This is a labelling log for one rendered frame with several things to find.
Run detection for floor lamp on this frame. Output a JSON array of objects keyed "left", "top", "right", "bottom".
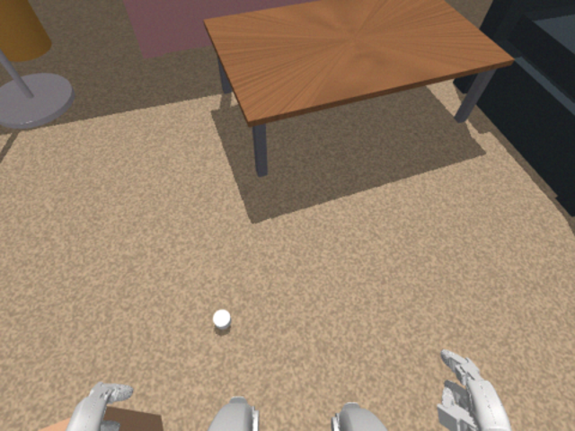
[{"left": 0, "top": 49, "right": 75, "bottom": 128}]

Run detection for armchair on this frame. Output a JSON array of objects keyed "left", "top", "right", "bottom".
[{"left": 453, "top": 0, "right": 575, "bottom": 217}]

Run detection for right robot hand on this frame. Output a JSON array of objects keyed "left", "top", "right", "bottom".
[{"left": 437, "top": 349, "right": 512, "bottom": 431}]

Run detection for sofa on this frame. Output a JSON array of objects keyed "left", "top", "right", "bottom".
[{"left": 123, "top": 0, "right": 320, "bottom": 59}]

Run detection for left robot hand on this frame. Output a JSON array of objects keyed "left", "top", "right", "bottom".
[{"left": 66, "top": 382, "right": 133, "bottom": 431}]

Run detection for coffee table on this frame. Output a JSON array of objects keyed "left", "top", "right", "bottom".
[{"left": 203, "top": 0, "right": 515, "bottom": 177}]

